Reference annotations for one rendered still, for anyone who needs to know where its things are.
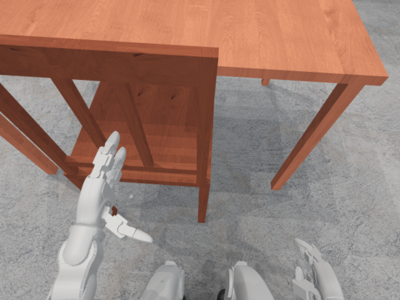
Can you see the right robot hand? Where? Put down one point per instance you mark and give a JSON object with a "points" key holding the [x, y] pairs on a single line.
{"points": [[321, 283]]}

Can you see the left robot forearm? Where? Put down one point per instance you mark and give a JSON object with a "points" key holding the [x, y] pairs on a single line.
{"points": [[78, 261]]}

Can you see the table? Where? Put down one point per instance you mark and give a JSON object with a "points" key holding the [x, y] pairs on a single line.
{"points": [[299, 40]]}

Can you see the robot thigh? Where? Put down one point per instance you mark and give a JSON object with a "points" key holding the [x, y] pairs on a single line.
{"points": [[244, 283], [167, 283]]}

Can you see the right robot thigh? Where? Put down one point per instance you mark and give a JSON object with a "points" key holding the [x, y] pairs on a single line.
{"points": [[244, 283]]}

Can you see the left robot hand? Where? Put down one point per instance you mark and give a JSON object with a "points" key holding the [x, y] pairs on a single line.
{"points": [[98, 189]]}

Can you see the left robot thigh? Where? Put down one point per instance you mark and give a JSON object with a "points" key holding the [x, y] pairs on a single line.
{"points": [[167, 283]]}

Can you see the chair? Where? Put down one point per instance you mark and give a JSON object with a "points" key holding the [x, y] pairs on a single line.
{"points": [[158, 97]]}

